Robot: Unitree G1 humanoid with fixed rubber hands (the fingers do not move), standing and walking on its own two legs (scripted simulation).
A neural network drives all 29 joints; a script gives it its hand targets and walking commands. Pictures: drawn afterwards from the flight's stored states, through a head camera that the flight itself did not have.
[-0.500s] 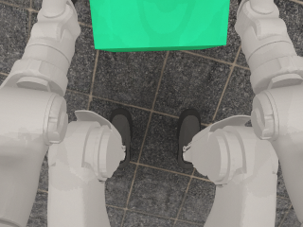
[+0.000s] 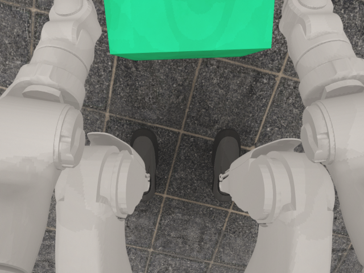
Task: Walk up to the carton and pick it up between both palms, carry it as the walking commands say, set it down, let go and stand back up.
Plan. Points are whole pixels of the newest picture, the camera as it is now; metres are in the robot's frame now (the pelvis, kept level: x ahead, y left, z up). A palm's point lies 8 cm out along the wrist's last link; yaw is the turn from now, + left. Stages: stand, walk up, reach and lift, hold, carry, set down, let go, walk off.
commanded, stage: reach and lift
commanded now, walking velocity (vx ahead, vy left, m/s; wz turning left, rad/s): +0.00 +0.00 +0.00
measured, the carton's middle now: (187, 10) +0.52 +0.00 -0.26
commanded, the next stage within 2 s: none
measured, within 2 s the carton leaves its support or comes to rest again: leaves its support in 0.40 s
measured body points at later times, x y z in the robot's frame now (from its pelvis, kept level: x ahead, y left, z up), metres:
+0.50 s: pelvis +0.00 +0.00 +0.00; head +0.36 -0.01 +0.27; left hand +0.54 +0.18 -0.17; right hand +0.56 -0.17 -0.17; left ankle +0.12 +0.12 -0.32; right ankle +0.13 -0.11 -0.32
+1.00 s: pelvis +0.01 +0.00 +0.03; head +0.34 -0.01 +0.33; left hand +0.55 +0.18 -0.10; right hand +0.56 -0.17 -0.10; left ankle +0.12 +0.12 -0.32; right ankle +0.13 -0.11 -0.32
